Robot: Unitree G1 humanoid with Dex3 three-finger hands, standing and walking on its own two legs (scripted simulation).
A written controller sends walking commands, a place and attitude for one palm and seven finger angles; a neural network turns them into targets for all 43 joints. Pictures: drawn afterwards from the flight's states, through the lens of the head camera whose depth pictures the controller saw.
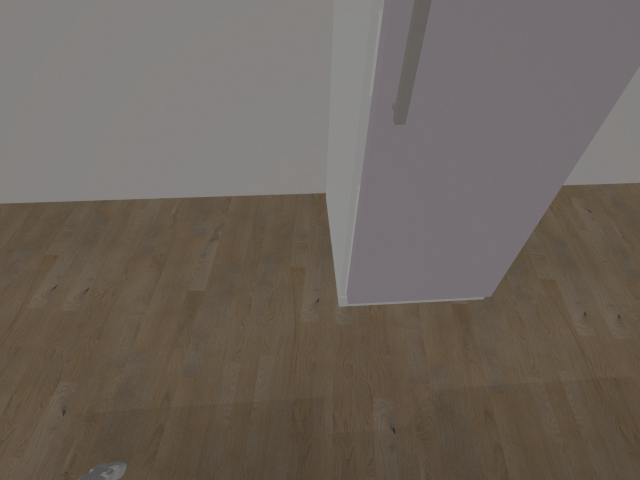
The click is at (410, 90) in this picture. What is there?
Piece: fridge door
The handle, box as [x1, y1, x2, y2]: [392, 0, 431, 124]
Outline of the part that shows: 431,0 414,0 396,102 392,105 394,112 393,120 395,124 405,123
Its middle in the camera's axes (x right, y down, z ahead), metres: +0.15 -0.37 +0.62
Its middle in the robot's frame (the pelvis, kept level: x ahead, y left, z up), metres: +0.75 -0.11 +0.26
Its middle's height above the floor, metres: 1.03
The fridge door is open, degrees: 0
